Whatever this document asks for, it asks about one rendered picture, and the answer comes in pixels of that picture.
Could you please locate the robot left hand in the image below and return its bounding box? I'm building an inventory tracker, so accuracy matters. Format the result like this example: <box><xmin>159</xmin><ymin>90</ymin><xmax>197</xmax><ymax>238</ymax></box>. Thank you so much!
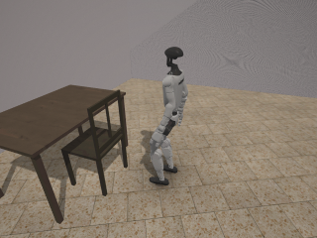
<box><xmin>150</xmin><ymin>131</ymin><xmax>162</xmax><ymax>149</ymax></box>

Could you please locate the robot left forearm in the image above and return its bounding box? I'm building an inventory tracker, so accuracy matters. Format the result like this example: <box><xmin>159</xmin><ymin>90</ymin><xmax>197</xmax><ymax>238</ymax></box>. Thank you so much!
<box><xmin>157</xmin><ymin>104</ymin><xmax>173</xmax><ymax>134</ymax></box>

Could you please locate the chair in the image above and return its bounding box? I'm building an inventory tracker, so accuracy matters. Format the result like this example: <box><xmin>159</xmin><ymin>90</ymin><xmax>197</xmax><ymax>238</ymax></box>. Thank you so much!
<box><xmin>61</xmin><ymin>89</ymin><xmax>128</xmax><ymax>196</ymax></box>

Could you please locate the robot right forearm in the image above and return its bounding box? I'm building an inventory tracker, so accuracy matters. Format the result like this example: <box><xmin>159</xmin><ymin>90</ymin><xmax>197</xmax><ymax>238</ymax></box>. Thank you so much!
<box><xmin>177</xmin><ymin>95</ymin><xmax>188</xmax><ymax>113</ymax></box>

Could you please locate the table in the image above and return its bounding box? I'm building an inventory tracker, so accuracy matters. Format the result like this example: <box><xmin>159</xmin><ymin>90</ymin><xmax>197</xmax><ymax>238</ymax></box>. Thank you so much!
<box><xmin>0</xmin><ymin>84</ymin><xmax>129</xmax><ymax>224</ymax></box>

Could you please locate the robot right hand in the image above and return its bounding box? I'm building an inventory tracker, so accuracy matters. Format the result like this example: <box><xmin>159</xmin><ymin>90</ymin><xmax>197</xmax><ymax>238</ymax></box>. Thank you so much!
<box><xmin>177</xmin><ymin>113</ymin><xmax>183</xmax><ymax>127</ymax></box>

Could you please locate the robot left foot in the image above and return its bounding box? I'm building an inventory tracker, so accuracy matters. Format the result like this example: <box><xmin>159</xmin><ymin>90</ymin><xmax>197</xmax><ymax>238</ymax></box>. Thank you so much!
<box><xmin>150</xmin><ymin>177</ymin><xmax>169</xmax><ymax>185</ymax></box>

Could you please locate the left robot upper arm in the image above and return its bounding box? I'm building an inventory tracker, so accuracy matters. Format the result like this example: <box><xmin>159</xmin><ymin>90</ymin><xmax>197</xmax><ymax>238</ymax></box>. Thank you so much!
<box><xmin>162</xmin><ymin>75</ymin><xmax>176</xmax><ymax>111</ymax></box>

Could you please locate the right robot upper arm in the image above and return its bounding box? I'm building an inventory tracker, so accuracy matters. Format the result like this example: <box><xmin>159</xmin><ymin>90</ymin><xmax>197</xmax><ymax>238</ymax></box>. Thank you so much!
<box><xmin>180</xmin><ymin>69</ymin><xmax>188</xmax><ymax>97</ymax></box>

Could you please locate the humanoid robot torso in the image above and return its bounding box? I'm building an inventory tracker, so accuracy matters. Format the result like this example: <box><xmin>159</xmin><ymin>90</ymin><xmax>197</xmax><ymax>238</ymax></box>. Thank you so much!
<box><xmin>162</xmin><ymin>72</ymin><xmax>184</xmax><ymax>128</ymax></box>

